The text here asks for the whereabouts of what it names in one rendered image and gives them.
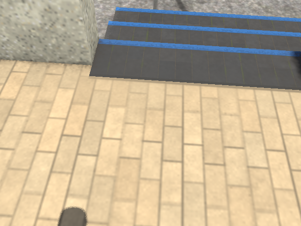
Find stairs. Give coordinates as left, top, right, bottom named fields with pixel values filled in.
left=104, top=7, right=301, bottom=52

